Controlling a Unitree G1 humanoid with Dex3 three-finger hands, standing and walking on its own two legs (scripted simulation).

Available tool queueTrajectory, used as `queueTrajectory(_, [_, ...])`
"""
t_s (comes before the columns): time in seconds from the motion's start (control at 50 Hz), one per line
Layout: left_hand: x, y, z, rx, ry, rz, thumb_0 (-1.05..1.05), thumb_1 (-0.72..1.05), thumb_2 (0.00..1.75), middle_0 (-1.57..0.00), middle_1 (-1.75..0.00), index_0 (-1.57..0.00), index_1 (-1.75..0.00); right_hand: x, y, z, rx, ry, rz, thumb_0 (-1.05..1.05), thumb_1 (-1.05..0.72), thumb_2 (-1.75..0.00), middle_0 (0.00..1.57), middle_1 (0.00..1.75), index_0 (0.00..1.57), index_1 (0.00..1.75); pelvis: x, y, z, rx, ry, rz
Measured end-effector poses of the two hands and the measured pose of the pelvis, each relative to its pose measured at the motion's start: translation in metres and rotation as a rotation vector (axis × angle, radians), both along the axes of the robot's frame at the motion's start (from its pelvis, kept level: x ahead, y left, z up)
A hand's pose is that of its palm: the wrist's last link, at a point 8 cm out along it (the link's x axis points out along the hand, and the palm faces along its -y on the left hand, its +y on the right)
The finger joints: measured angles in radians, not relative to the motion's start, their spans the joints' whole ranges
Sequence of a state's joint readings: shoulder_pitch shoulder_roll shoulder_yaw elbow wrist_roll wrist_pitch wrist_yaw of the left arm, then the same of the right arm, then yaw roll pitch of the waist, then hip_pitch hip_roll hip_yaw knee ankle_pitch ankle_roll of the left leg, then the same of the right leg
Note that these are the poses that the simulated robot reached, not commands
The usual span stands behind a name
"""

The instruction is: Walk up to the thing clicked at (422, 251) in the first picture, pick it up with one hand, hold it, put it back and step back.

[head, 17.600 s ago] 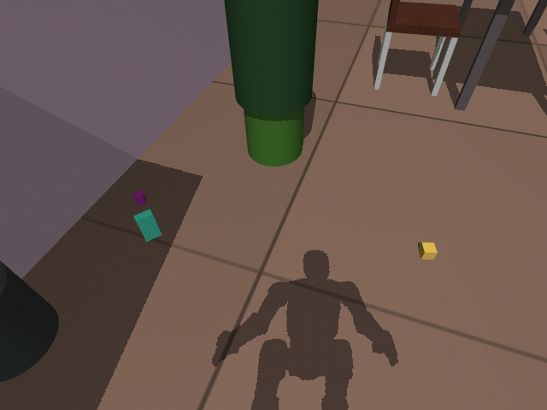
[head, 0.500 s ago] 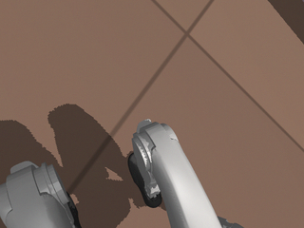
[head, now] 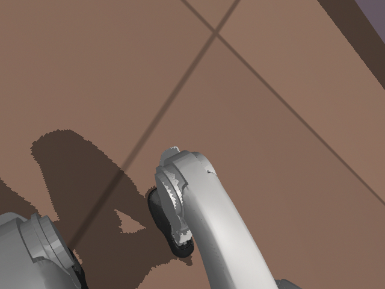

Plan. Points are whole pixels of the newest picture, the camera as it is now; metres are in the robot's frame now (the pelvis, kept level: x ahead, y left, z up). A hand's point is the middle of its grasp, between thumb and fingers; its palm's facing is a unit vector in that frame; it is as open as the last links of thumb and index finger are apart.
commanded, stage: rest palm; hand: left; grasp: from above
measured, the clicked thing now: out of the picture +0.43 +0.34 -0.30
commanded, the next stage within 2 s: close in 0.58 s
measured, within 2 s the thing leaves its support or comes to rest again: neither
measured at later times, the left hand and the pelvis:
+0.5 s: hand out of the picture +0.43 +0.34 -0.26, palm faces -0.18 -0.39 -0.90, open 13.0 cm; pelvis +0.00 +0.00 +0.00, yaw -1 degrees
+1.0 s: hand out of the picture +0.43 +0.34 -0.26, palm faces -0.19 -0.39 -0.90, open 10.8 cm; pelvis +0.00 +0.01 +0.01, yaw -2 degrees
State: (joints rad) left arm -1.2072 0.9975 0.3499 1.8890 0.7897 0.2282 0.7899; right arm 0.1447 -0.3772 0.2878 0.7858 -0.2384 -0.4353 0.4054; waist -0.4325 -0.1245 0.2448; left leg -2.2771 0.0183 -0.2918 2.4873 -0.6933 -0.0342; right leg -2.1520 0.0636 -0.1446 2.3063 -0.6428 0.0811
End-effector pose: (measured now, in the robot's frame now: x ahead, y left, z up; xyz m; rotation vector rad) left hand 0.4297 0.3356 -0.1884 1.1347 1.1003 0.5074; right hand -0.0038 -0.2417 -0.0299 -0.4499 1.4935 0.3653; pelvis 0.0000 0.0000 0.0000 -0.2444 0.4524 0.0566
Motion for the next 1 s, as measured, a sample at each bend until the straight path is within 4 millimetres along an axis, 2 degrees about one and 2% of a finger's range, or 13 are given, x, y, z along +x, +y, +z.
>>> queueTrajectory(0.38, [-0.002,0.003,-0.014,0.000,0.004,0.006,0.00,-0.39,0.91,-0.25,-0.86,-0.23,-0.89,0.003,0.003,0.006,-0.010,0.001,0.040,0.00,-0.92,-0.90,0.19,0.30,0.19,0.30,-0.003,0.002,0.000,-0.017,-0.020,-0.005])
queueTrajectory(0.7, [0.000,0.008,-0.016,0.004,-0.001,0.009,0.00,-0.30,0.85,-0.31,-0.81,-0.29,-0.84,0.004,0.006,0.013,-0.027,-0.001,0.038,0.00,-0.92,-0.90,0.19,0.30,0.19,0.30,-0.004,0.005,0.003,-0.034,-0.022,-0.011])
queueTrajectory(1.0, [0.004,0.007,-0.016,0.005,-0.001,0.005,0.00,-0.03,0.62,-0.49,-0.68,-0.50,-0.68,0.004,0.007,0.017,-0.031,0.008,0.035,0.00,-0.90,-0.90,0.19,0.30,0.19,0.30,-0.003,0.005,0.005,-0.035,-0.015,-0.011])
